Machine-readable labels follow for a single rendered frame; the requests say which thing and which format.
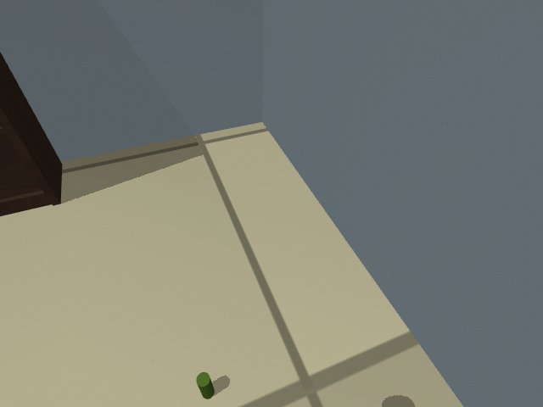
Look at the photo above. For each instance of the can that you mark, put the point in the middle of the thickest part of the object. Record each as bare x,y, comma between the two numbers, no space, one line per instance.
205,385

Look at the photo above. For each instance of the bookshelf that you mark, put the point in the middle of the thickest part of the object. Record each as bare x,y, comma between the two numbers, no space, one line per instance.
30,169

